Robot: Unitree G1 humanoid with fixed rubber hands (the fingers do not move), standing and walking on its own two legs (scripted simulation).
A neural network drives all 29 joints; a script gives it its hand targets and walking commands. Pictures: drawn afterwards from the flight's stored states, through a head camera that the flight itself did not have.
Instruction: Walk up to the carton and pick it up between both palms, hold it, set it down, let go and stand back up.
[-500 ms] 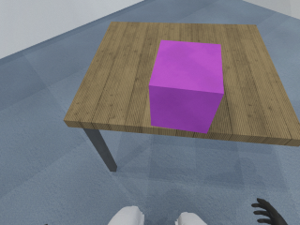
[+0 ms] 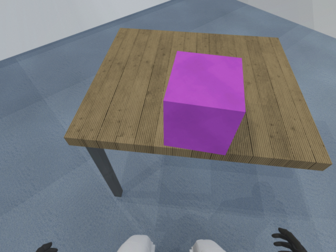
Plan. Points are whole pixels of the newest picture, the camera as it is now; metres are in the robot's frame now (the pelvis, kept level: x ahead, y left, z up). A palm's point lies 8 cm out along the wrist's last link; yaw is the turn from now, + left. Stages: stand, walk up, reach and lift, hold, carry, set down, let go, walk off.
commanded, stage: walk up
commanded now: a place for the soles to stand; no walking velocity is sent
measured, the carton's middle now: (201, 103) +0.51 -0.06 +0.02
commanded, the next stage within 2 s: none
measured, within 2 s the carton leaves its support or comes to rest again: neither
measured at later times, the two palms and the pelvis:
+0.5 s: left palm out of the picture +0.06 +0.30 -0.09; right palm out of the picture +0.12 -0.32 -0.10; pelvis +0.01 -0.02 +0.00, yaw -1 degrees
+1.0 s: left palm out of the picture +0.07 +0.24 -0.10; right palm out of the picture +0.12 -0.40 -0.09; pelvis +0.03 -0.07 +0.00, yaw -3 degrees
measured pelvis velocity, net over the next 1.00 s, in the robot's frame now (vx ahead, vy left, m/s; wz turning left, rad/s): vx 0.03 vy -0.07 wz -0.05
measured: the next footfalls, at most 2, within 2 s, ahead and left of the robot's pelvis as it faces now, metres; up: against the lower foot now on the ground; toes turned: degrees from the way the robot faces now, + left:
left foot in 0.54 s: +0.14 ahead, +0.07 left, +0.00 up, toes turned -3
right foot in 0.82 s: +0.10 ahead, -0.20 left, +0.00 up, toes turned +6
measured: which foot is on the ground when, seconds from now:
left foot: down 0.00-0.44, up 0.46-0.52, down 0.54-1.00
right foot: down 0.00-0.60, up 0.62-0.80, down 0.82-1.00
